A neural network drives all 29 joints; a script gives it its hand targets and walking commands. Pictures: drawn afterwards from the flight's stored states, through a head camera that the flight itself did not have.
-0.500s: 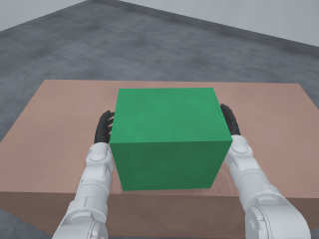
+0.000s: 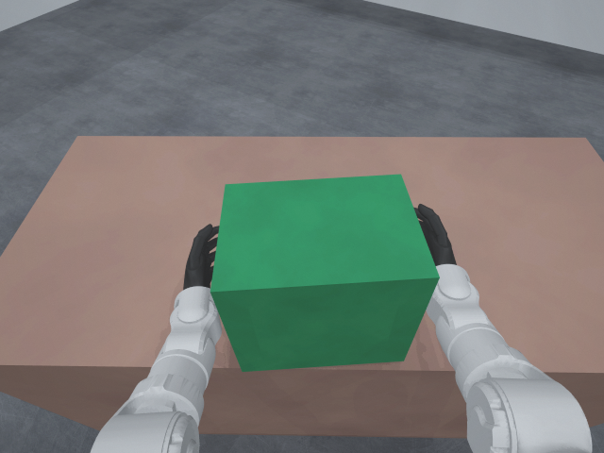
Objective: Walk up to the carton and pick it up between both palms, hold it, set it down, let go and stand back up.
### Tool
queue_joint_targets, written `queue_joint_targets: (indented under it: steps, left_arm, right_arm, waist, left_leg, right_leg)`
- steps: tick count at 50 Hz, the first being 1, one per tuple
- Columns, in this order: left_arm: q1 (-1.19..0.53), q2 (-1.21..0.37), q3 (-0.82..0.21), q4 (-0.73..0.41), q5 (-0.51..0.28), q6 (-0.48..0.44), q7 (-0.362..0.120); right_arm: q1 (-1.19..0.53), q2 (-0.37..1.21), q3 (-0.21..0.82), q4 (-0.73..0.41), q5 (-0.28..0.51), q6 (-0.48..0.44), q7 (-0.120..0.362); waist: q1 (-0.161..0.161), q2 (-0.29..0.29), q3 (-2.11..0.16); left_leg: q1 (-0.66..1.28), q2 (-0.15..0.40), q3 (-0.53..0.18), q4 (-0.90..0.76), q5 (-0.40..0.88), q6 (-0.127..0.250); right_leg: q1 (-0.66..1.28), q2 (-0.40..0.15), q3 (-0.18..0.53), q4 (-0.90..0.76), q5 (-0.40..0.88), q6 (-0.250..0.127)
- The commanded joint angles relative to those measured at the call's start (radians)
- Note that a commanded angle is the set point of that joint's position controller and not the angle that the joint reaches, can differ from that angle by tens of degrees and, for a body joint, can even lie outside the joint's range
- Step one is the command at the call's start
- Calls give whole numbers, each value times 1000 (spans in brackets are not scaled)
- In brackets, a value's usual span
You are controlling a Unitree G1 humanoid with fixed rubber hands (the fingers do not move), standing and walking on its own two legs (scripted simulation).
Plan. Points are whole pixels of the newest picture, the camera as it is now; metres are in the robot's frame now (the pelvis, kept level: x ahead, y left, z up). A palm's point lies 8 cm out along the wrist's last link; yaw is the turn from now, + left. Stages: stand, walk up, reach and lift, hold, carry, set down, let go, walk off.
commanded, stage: set down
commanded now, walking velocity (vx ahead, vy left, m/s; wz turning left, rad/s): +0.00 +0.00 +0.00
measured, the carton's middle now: (318, 276) +0.38 +0.01 +0.00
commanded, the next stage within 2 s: none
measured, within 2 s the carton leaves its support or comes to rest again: rests again in 0.32 s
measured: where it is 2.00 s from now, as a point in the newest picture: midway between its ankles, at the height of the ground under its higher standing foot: outside the picture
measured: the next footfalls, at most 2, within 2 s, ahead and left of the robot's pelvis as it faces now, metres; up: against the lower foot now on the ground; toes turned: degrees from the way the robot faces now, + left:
none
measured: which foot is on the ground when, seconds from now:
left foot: down 0.00-1.00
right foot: down 0.00-1.00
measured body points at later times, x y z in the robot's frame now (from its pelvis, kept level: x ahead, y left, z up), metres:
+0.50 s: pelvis -0.02 +0.00 -0.01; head +0.05 -0.01 +0.43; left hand +0.38 +0.18 +0.00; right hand +0.41 -0.17 +0.01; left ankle -0.03 +0.13 -0.74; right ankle -0.02 -0.13 -0.74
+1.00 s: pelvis -0.05 +0.00 -0.04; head +0.00 +0.00 +0.41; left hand +0.39 +0.20 +0.06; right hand +0.43 -0.20 +0.09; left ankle -0.03 +0.13 -0.74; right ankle -0.02 -0.13 -0.74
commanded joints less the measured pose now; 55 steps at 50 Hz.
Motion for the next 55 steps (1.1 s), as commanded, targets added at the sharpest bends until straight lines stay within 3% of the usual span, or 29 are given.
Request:
queue_joint_targets:
  steps: [1,9,17,19,22,23,25,26,27,29,31,35,39,40,41,43,44,46,47,48,52,53,54,55]
  left_arm:
    - [-872,-673,-334,-271,38,-155,-107]
    - [-867,-661,-342,-236,5,-209,-104]
    - [-880,-552,-308,-171,-16,-234,-120]
    - [-881,-460,-274,-153,-25,-237,-110]
    - [-839,-240,-140,-145,-16,-233,-76]
    - [-790,-80,-76,-163,-21,-227,-51]
    - [-700,170,-2,-214,-47,-194,-5]
    - [-702,204,-16,-193,-82,-170,6]
    - [-741,200,-45,-158,-118,-152,13]
    - [-797,196,-121,-97,-204,-118,33]
    - [-809,230,-146,-73,-280,-83,50]
    - [-856,292,-172,-77,-353,2,44]
    - [-893,282,-195,-119,-373,76,35]
    - [-889,304,-180,-155,-374,93,35]
    - [-878,278,-204,-106,-373,107,29]
    - [-870,288,-203,-93,-370,131,23]
    - [-878,306,-189,-125,-367,147,25]
    - [-865,314,-189,-74,-372,160,19]
    - [-893,347,-170,-143,-369,164,21]
    - [-907,351,-180,-146,-378,179,21]
    - [-927,383,-142,-194,-368,212,20]
    - [-928,373,-157,-180,-379,212,19]
    - [-926,388,-138,-210,-374,224,23]
    - [-939,394,-147,-227,-387,233,23]
  right_arm:
    - [-703,643,303,-202,-56,-95,157]
    - [-689,653,336,-168,-21,-105,156]
    - [-681,573,324,-152,-30,-98,144]
    - [-676,467,291,-141,-20,-98,132]
    - [-704,245,209,-158,21,-93,105]
    - [-688,70,167,-171,44,-93,86]
    - [-684,-223,146,-184,133,-92,50]
    - [-728,-285,160,-192,196,-87,38]
    - [-789,-277,182,-180,247,-64,32]
    - [-852,-295,184,-168,304,-15,18]
    - [-854,-329,203,-155,354,35,16]
    - [-864,-399,267,-108,441,123,19]
    - [-894,-434,272,-38,475,161,28]
    - [-902,-460,273,-65,485,164,29]
    - [-897,-449,276,-6,486,171,33]
    - [-908,-456,280,-4,491,185,39]
    - [-928,-482,272,-44,497,194,42]
    - [-929,-457,293,-25,510,214,52]
    - [-956,-478,286,-94,511,218,51]
    - [-955,-475,277,-93,520,229,50]
    - [-983,-451,287,-175,520,274,55]
    - [-964,-442,280,-152,516,288,57]
    - [-975,-445,283,-182,516,295,58]
    - [-984,-462,271,-203,513,308,56]
  waist:
    - [-2,24,-802]
    - [9,9,-852]
    - [-11,-38,-844]
    - [-18,-34,-861]
    - [11,-43,-847]
    - [21,-37,-864]
    - [52,-26,-873]
    - [58,-35,-886]
    - [74,-58,-869]
    - [58,-81,-870]
    - [68,-104,-875]
    - [71,-79,-954]
    - [56,-39,-932]
    - [63,-42,-947]
    - [53,-38,-875]
    - [65,-30,-828]
    - [73,-34,-848]
    - [91,-50,-799]
    - [103,-42,-842]
    - [95,-36,-836]
    - [130,-65,-827]
    - [117,-70,-802]
    - [134,-78,-824]
    - [116,-84,-829]
  left_leg:
    - [223,-35,43,59,670,-82]
    - [154,-40,39,106,666,-75]
    - [37,-57,42,105,553,-52]
    - [28,-59,49,108,539,-54]
    - [11,-61,61,126,518,-43]
    - [9,-61,72,135,516,-42]
    - [-3,-52,74,149,559,-48]
    - [-14,-49,79,163,577,-51]
    - [-47,-47,84,169,540,-42]
    - [-64,-40,87,171,420,-25]
    - [-22,-33,94,194,367,-21]
    - [48,-32,92,250,383,-47]
    - [130,-23,82,291,425,-73]
    - [152,-22,84,298,452,-79]
    - [138,-25,78,302,440,-80]
    - [107,-24,86,301,395,-82]
    - [105,-28,97,291,392,-83]
    - [44,-35,107,297,362,-73]
    - [20,-41,114,298,361,-70]
    - [8,-43,114,292,349,-72]
    - [-64,-45,124,281,287,-55]
    - [-71,-43,123,283,270,-54]
    - [-73,-40,125,280,266,-51]
    - [-69,-44,123,286,259,-50]
  right_leg:
    - [374,56,12,120,598,-3]
    - [363,58,26,178,645,0]
    - [415,40,45,230,695,26]
    - [408,39,46,243,686,28]
    - [367,38,47,251,630,30]
    - [345,37,48,252,617,26]
    - [330,44,55,269,645,21]
    - [340,51,64,278,656,15]
    - [321,48,74,284,597,12]
    - [211,45,71,276,377,2]
    - [104,41,72,273,229,-18]
    - [66,46,60,316,246,-30]
    - [-32,69,36,326,242,-40]
    - [-25,77,33,334,273,-37]
    - [-52,75,31,329,253,-40]
    - [-54,75,30,335,225,-43]
    - [-41,77,32,333,232,-43]
    - [-19,66,49,348,220,-44]
    - [23,68,53,364,247,-39]
    - [36,60,61,365,249,-38]
    - [100,59,76,379,235,-26]
    - [91,54,82,386,213,-31]
    - [102,61,78,385,216,-26]
    - [110,55,84,393,216,-25]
